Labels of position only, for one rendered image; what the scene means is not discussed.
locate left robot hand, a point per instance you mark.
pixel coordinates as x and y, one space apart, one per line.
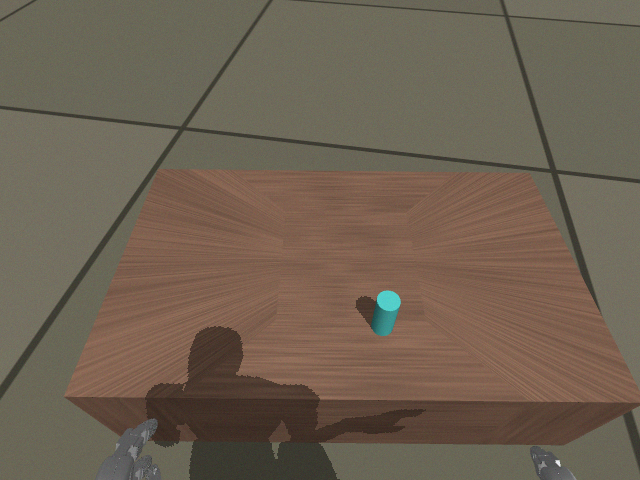
121 466

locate can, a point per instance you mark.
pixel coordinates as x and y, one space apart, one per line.
385 312

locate right robot hand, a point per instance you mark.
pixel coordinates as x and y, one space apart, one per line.
547 465

